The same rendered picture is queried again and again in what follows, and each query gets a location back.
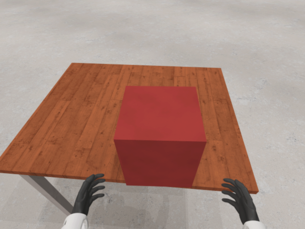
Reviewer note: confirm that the carton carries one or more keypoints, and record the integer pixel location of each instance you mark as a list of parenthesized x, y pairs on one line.
[(160, 136)]

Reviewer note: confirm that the table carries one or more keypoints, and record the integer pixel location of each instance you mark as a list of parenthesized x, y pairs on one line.
[(70, 134)]

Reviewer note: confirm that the robot left hand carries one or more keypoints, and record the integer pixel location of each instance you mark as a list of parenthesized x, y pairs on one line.
[(84, 198)]

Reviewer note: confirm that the robot left forearm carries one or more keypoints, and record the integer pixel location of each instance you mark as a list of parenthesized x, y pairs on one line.
[(76, 221)]

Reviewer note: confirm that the robot right hand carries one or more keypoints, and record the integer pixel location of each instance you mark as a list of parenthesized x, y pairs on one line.
[(243, 202)]

